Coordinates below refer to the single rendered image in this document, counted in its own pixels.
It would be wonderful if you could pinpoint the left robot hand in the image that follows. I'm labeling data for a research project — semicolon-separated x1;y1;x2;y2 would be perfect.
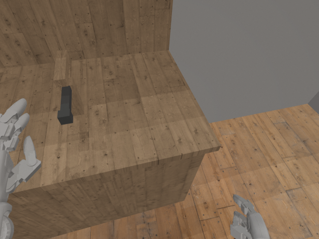
0;98;41;202

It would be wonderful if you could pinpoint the right robot hand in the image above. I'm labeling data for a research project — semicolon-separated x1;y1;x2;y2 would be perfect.
230;194;270;239

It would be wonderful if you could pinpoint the robot left forearm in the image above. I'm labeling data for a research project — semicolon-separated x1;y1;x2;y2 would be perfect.
0;202;14;239

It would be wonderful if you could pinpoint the tap lever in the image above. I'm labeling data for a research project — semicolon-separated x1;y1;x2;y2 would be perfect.
57;86;73;125

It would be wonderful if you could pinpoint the counter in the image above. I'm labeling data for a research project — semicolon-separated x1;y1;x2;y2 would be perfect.
0;0;221;239

